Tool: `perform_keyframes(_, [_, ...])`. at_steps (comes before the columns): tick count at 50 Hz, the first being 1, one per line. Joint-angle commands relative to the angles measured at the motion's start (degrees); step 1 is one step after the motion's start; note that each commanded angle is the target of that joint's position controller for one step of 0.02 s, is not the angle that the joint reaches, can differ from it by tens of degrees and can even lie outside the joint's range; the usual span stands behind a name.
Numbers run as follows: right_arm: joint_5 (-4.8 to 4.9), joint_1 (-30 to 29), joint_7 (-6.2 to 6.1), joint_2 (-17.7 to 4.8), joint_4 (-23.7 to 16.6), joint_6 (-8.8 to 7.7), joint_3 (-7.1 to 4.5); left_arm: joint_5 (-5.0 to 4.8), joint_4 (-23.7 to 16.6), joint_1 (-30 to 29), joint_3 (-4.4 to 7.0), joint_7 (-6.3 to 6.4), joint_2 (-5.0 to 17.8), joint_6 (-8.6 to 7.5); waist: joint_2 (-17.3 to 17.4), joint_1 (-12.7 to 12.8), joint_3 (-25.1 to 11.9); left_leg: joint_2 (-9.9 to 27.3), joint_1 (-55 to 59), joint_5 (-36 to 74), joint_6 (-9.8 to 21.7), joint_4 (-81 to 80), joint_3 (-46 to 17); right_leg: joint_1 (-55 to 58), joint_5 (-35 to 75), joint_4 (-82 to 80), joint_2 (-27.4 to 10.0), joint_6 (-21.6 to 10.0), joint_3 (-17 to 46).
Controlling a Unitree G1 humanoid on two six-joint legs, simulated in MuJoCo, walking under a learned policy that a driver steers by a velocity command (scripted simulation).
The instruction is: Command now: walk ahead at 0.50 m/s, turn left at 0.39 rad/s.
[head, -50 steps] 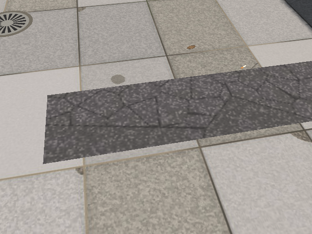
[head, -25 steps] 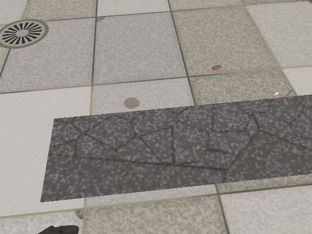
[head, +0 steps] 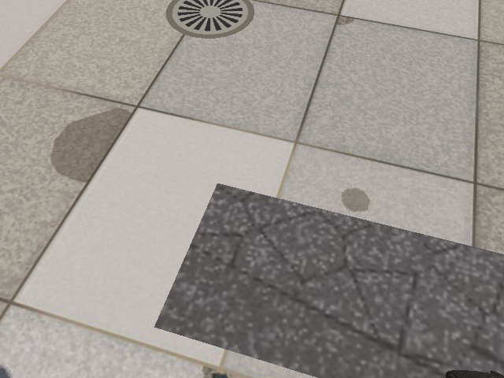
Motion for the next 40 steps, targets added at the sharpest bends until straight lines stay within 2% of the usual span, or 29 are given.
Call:
perform_keyframes(1, [-0.22, 10.2, -0.85, -7.1, -0.7, -0.84, -2.22, 0.71, -6.3, -5.1, 0.84, 0.12, 7.0, -2.9, 2.4, -5.7, -10.2, 17.5, 32.2, 11.1, 12.4, -18.0, -26.1, -28.5, 6.5, 5.8, -3.0, -1.8, 4.6])
perform_keyframes(2, [-0.87, 7.2, -0.88, -5.2, -1.4, -1.13, -1.43, 0.99, -5.9, -3.9, 1.21, 0.28, 7.2, -2.1, 3.0, -3.3, -9.0, 16.0, 26.2, 15.6, 11.6, -19.6, -22.0, -23.8, 8.6, 3.3, -4.5, -1.8, 5.0])
perform_keyframes(3, [-1.15, 6.2, -0.81, -4.8, -1.4, -1.43, -1.29, 0.75, -5.5, -2.6, 1.22, 0.19, 6.6, -1.18, 3.3, -2.0, -8.4, 15.5, 22.9, 17.1, 11.4, -21.2, -20.5, -21.3, 9.8, 1.8, -4.8, -1.7, 4.9])
perform_keyframes(5, [-0.9, 6.6, -0.79, -5.5, -0.1, -2.38, -1.41, 0.59, -5.1, -1.7, 0.96, 0.26, 4.8, 0.3, 2.7, -1.0, -6.6, 15.3, 19.7, 21.1, 11.3, -23.6, -16.1, -21.1, 12.5, -1.3, -5.0, -1.2, 4.3])
perform_keyframes(8, [-0.99, 8.9, -1.37, -6.6, 2.2, -3.1, -1.66, 0.94, -6.2, -5.8, 0.34, 0.38, 3.2, 1.19, 2.2, -1.9, -3.4, 14.5, 19.6, 23.9, 9.4, -25.9, -10.0, -24.8, 22.2, -9.6, -4.9, -0.6, 4.3])
perform_keyframes(12, [-1.07, 10.2, -1.88, -7.0, 4.2, -3.35, -1.46, 0.35, -7.4, -11.4, -0.22, -0.8, 2.2, 0.9, 3.2, -4.6, -1.1, 12.5, 20.5, 20.4, 5.6, -27.6, -2.9, -22.2, 35.8, -23.6, -2.1, -2.1, 3.0])
perform_keyframes(15, [-0.85, 12.7, -2.03, -7.7, 6.2, -3.23, -1.65, -0.06, -9.3, -15.7, -0.54, -1.71, 1.9, 0.92, 2.9, -6.5, 1.2, 14.6, 25.5, 18.7, 5.0, -28.1, -1.2, -23.4, 36.7, -29.4, -0.5, -3.1, 2.7])
perform_keyframes(18, [-0.69, 13.9, -2.39, -8.2, 7.6, -2.18, -1.87, -0.01, -11.5, -18.4, -0.67, -2.97, 1.9, 0.85, 2.8, -7.2, 2.3, 17.1, 33.5, 23.9, 4.4, -24.8, 0.1, -27.1, 30.8, -32.1, 0.6, -4.4, 1.8])
perform_keyframes(19, [-0.63, 13.8, -2.63, -8.5, 7.7, -1.7, -1.98, 0.09, -12.1, -18.6, -0.66, -3.44, 2.0, 0.8, 3.2, -6.8, 2.0, 17.6, 35.3, 28.5, 4.0, -22.9, 0.7, -26.8, 27.6, -32.5, 1.3, -5.0, 0.6])
perform_keyframes(21, [-0.45, 12.0, -3.36, -10.2, 7.1, -0.86, -2.35, 0.4, -12.6, -16.1, -0.03, -3.9, 3.4, 0.99, 5.4, -4.7, -1.2, 17.4, 36.7, 48.0, 2.5, -16.0, 2.7, -20.4, 20.9, -32.4, 4.6, -6.7, -3.3])
perform_keyframes(22, [-0.42, 11.6, -3.82, -11.1, 6.9, -0.37, -2.54, 0.53, -12.2, -12.3, 0.73, -3.84, 4.8, 1.22, 6.7, -2.5, -4.1, 17.0, 36.6, 57.8, 1.7, -9.8, 3.6, -14.6, 18.0, -32.1, 6.8, -7.9, -5.1])
perform_keyframes(23, [-0.33, 10.3, -4.2, -11.4, 6.5, 0.04, -2.45, 0.49, -10.4, -4.1, 2.07, -3.51, 7.2, 1.36, 6.1, 2.2, -8.3, 15.3, 33.2, 60.1, 0.2, 1.0, 5.3, -2.9, 20.5, -35.5, 8.8, -9.7, -5.4])
perform_keyframes(24, [-0.8, 10.4, -4.63, -10.5, 5.3, -0.41, -1.9, 0.7, -8.8, 5.7, 3.69, -2.61, 11.7, 1.62, 1.8, 6.4, -14.3, 13.1, 20.0, 45.0, -2.1, 17.6, 5.8, 15.6, 25.2, -36.1, 2.7, -13.3, 5.1])
perform_keyframes(25, [-2.54, 17.2, -3.18, -2.3, 3.2, -2.12, 0.9, 0.24, -8.6, 7.7, 4.57, -2.31, 16.6, 1.32, -13.1, 1.1, -21.1, 0.5, -7.5, -10.8, -6.2, 39.8, 2.3, 38.8, 19.2, -38.5, -12.5, -25.0, 36.5])
perform_keyframes(26, [-1.19, 12.8, -2.02, -6.1, 3.2, -4.39, 0.5, 0.04, -8.7, 10.2, 3.31, -2.03, 12.1, 1.43, -9.2, 5.0, -26.4, -0.3, -15.1, -20.3, -5.4, 46.4, -8.7, 43.5, 13.9, -45.7, -14.2, -25.7, 47.1])
perform_keyframes(27, [0.94, 7.5, -1.4, -8.2, 1.2, -5.59, -0.06, 0.41, -9.0, 7.5, 2.7, -1.67, 9.9, 1.52, -6.5, 5.5, -18.3, 3.0, -19.6, -15.8, -4.5, 45.2, -9.3, 38.2, 15.1, -47.1, -12.4, -22.6, 38.6])
perform_keyframes(28, [0.64, 5.1, -1.57, -7.8, 0.3, -6.15, 0.34, 0.35, -10.1, 3.5, 2.32, -1.49, 8.8, 1.57, -0.6, 3.3, -12.7, 5.5, -18.2, -11.3, -4.1, 40.1, -8.5, 29.0, 19.2, -47.7, -10.3, -20.7, 32.3])
perform_keyframes(29, [-0.75, 3.7, -1.99, -7.9, 0.1, -6.07, -0.03, 0.47, -10.9, 0.0, 1.89, -1.45, 7.5, 1.67, 2.3, 1.0, -8.2, 7.0, -15.2, -9.5, -4.6, 35.1, -7.5, 20.0, 25.3, -48.9, -8.4, -19.6, 28.1])
perform_keyframes(30, [-1.33, 4.6, -2.2, -8.3, -0.1, -5.41, -0.5, 1.1, -11.9, -1.9, 1.4, -1.25, 6.5, 1.65, 1.1, -1.3, -6.9, 8.2, -11.0, -8.5, -5.1, 32.6, -7.6, 14.1, 29.4, -50.4, -6.9, -19.5, 25.3])
perform_keyframes(31, [-1.53, 5.8, -2.3, -8.0, -0.3, -4.65, -0.62, 1.19, -12.5, -3.0, 1.37, -1.17, 6.4, 1.7, -0.1, -2.6, -6.0, 8.5, -9.0, -8.2, -5.8, 30.3, -7.4, 10.5, 30.6, -51.7, -5.9, -19.7, 24.3])
perform_keyframes(33, [-1.77, 6.6, -2.62, -6.7, -0.3, -3.41, -0.37, 0.91, -12.6, -3.2, 1.57, -0.73, 7.1, 1.56, -1.2, -3.6, -4.7, 8.7, -7.6, -6.8, -7.4, 25.0, -5.9, 5.0, 33.8, -52.9, -4.6, -19.6, 20.8])
perform_keyframes(35, [-2.08, 3.1, -2.89, -5.2, -1.4, -2.93, 0.21, 0.7, -12.3, -2.2, 2.06, -0.04, 8.8, 1.67, -1.8, -2.9, -3.4, 7.9, -6.8, -0.4, -8.9, 17.4, -4.7, 1.1, 34.4, -53.4, -2.6, -18.4, 17.4])
perform_keyframes(37, [-2.04, -1.3, -2.74, -4.0, -2.2, -3.05, 0.73, 0.26, -11.8, -0.9, 2.21, 0.42, 9.1, 2.09, -2.9, -1.0, -3.0, 6.2, -3.9, 8.6, -9.3, 7.9, -4.3, -0.8, 31.5, -52.4, 0.2, -16.0, 14.9])
perform_keyframes(40, [-1.05, -6.6, -2.07, -4.1, -3.4, -3.59, 0.8, -0.05, -10.8, 2.3, 2.26, 0.71, 9.2, 2.8, -4.4, 1.6, -3.5, 3.4, 0.0, 15.7, -9.4, -1.4, -4.4, 0.2, 25.8, -50.4, 0.4, -14.2, 16.7])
